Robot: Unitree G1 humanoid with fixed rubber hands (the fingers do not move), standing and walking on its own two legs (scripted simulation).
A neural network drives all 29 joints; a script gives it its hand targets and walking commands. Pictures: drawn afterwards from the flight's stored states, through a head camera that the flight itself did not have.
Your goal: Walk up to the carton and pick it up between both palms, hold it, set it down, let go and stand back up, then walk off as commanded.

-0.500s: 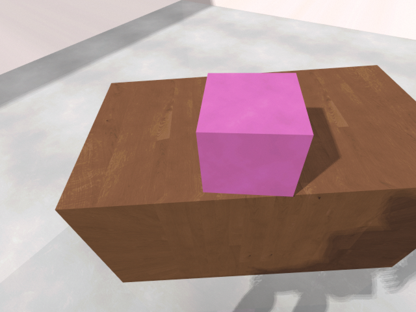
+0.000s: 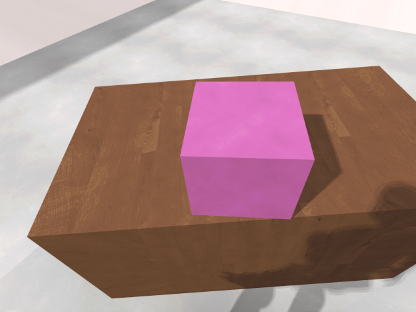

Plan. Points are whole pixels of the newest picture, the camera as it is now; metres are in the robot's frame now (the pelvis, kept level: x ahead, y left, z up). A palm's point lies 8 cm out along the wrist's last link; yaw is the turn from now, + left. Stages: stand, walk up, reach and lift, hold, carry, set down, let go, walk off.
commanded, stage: walk up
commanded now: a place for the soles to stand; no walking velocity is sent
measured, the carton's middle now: (242, 148) +0.51 -0.04 +0.00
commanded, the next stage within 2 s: reach and lift in 1.22 s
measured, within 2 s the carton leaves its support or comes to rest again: neither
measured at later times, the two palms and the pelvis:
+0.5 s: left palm out of the picture +0.11 +0.30 -0.09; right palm out of the picture +0.10 -0.29 -0.10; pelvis +0.00 +0.00 +0.01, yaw +0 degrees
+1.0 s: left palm out of the picture +0.10 +0.29 -0.09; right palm out of the picture +0.08 -0.30 -0.10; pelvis +0.00 -0.01 +0.01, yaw +0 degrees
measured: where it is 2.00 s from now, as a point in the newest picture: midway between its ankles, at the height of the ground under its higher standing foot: outside the picture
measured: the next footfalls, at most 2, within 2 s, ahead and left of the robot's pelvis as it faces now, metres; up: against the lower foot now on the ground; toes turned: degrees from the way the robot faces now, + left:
none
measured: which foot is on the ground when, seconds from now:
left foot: down 0.00-1.00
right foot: down 0.00-1.00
